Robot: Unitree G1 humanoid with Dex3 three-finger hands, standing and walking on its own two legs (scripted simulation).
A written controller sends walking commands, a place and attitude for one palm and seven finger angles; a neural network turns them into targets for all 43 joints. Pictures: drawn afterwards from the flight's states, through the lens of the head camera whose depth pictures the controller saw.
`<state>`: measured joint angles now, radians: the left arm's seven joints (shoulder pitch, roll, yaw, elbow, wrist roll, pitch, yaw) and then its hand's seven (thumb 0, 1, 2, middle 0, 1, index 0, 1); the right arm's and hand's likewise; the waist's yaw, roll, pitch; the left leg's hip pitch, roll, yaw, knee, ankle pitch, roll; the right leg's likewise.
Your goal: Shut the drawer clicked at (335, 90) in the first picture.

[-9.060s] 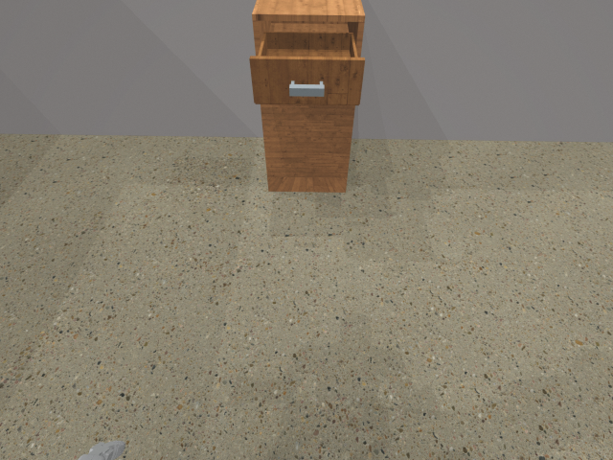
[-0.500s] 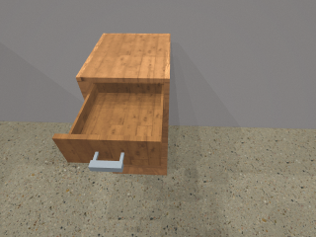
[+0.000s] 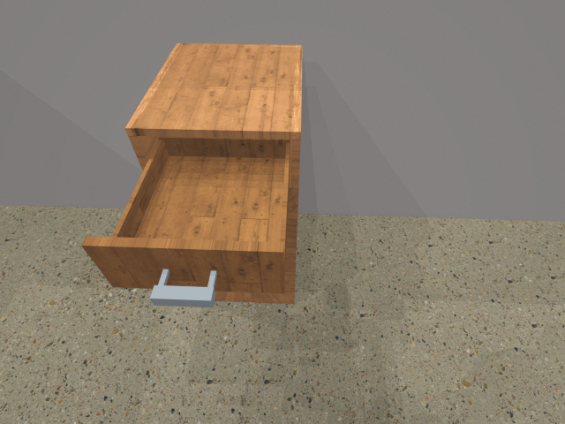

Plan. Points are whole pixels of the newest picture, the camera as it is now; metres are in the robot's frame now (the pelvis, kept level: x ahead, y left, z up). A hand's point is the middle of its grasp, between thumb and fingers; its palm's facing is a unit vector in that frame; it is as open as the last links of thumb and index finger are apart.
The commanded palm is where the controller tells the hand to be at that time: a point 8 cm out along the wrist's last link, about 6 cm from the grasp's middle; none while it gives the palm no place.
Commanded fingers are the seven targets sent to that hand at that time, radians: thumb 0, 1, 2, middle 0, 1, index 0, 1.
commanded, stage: shuffle to correct the standing spot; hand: left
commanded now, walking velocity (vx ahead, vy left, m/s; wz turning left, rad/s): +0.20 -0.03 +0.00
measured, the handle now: (186, 285) +0.35 +0.20 -0.06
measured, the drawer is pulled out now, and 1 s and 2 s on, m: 0.30 0.30 0.30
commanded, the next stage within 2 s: come to a stop and stand still in 0.10 s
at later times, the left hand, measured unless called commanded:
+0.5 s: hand out of the picture +0.04 +0.16 -0.18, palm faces +0.10 -0.98 -0.19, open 7.4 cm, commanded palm none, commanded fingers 0.00 0.90 0.90 -0.20 -0.30 -0.20 -0.30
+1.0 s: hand out of the picture +0.06 +0.17 -0.17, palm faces +0.02 -0.97 -0.23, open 7.3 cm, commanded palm none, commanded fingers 0.00 0.90 0.90 -0.20 -0.30 -0.20 -0.30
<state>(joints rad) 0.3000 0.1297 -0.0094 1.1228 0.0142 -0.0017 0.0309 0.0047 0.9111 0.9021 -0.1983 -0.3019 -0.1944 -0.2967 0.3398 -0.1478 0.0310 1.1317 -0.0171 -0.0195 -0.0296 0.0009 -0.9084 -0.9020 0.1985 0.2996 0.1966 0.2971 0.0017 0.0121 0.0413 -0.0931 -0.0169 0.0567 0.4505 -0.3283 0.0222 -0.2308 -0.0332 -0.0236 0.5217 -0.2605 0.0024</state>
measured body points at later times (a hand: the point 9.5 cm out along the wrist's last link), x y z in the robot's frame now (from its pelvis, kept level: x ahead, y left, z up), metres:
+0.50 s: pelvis +0.06 +0.00 +0.00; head +0.08 +0.00 +0.45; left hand +0.04 +0.21 -0.16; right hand +0.07 -0.22 -0.16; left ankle -0.01 +0.09 -0.74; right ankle +0.04 -0.13 -0.74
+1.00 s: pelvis +0.01 -0.02 +0.00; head -0.01 -0.02 +0.45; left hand +0.06 +0.22 -0.15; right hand +0.04 -0.25 -0.16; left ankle +0.02 +0.10 -0.74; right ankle +0.04 -0.13 -0.74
